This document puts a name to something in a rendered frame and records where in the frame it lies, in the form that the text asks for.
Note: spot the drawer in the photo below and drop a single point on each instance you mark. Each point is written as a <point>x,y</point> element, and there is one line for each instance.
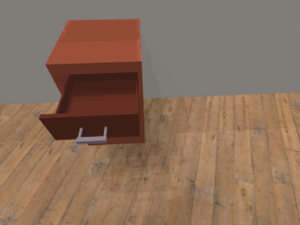
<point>95,101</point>

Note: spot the handle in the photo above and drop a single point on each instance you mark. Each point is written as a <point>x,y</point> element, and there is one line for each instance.
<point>94,139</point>

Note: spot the cabinet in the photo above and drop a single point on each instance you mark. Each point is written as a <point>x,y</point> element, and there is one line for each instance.
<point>97,47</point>

